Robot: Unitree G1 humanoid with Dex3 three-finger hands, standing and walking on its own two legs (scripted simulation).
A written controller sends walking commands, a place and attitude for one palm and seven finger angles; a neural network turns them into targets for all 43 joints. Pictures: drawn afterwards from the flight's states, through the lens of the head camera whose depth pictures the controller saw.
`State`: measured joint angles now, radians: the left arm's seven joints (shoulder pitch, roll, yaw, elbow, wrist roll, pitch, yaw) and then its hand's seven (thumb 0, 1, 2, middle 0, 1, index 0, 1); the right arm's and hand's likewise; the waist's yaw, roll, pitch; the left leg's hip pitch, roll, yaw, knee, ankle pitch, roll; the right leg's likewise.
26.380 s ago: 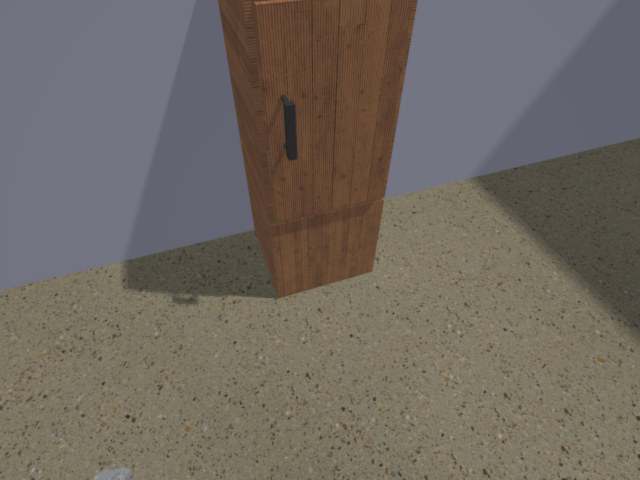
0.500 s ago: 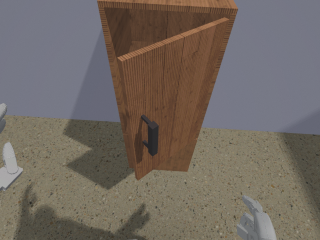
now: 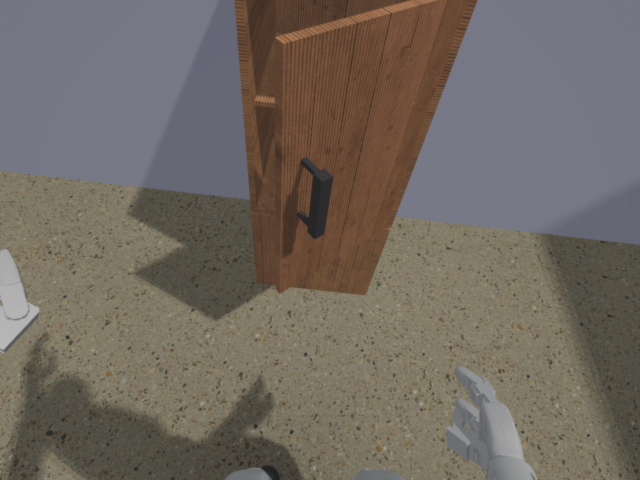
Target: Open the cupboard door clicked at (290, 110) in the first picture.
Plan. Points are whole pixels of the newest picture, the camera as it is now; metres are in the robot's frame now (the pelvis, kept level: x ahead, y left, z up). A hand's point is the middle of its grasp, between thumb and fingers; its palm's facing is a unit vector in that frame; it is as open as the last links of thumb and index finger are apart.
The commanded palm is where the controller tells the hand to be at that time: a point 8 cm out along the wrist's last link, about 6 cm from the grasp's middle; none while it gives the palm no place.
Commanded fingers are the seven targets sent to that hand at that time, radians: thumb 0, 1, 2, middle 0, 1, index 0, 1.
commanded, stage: step back with the hand held close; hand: left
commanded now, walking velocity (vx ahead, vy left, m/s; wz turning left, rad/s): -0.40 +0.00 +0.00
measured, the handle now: (311, 199) +0.54 +0.05 -0.02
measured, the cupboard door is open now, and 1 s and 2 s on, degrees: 43 43 43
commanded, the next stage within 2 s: stop stepping back and stand still in 0.06 s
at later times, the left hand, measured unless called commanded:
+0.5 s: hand out of the picture +0.07 +0.21 +0.16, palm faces +0.47 -0.78 -0.41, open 7.4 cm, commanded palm +0.02 +0.24 +0.18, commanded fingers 0.00 0.90 0.90 -0.20 -0.30 -0.20 -0.30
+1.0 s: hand out of the picture +0.01 +0.20 +0.15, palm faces +0.43 -0.79 -0.44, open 7.4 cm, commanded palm -0.05 +0.25 +0.18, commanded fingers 0.00 0.90 0.90 -0.20 -0.30 -0.20 -0.30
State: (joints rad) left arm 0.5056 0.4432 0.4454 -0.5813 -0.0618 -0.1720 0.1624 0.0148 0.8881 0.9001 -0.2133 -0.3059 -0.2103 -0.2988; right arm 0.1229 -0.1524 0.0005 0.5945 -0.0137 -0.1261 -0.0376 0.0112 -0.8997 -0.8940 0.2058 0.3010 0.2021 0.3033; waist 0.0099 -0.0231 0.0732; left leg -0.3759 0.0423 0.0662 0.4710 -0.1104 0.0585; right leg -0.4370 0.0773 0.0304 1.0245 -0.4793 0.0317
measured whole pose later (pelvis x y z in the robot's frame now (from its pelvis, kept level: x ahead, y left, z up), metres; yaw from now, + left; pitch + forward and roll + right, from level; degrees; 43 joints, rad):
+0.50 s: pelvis -0.13 -0.05 -0.01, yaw -2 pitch +1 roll +2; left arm 0.50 0.38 0.41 -0.38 -0.04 -0.19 0.18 0.01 0.88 0.90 -0.22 -0.31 -0.21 -0.30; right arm 0.31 -0.27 -0.02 0.70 0.01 -0.09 -0.08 0.01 -0.90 -0.89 0.20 0.30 0.20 0.30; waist 0.00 -0.02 -0.09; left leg -0.27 -0.03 0.10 0.57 -0.27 0.06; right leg -0.11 0.03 -0.04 0.52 -0.43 -0.06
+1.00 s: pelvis -0.19 -0.05 +0.01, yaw -1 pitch -1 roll +2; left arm 0.49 0.33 0.35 -0.34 -0.01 -0.22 0.16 0.01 0.89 0.90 -0.21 -0.31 -0.21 -0.30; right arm 0.27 -0.25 -0.03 0.68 -0.01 -0.12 -0.07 0.01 -0.90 -0.89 0.20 0.30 0.20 0.30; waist 0.01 -0.01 0.02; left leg -0.40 0.04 0.06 0.75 -0.27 0.03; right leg -0.20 -0.03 -0.09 0.42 -0.21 -0.05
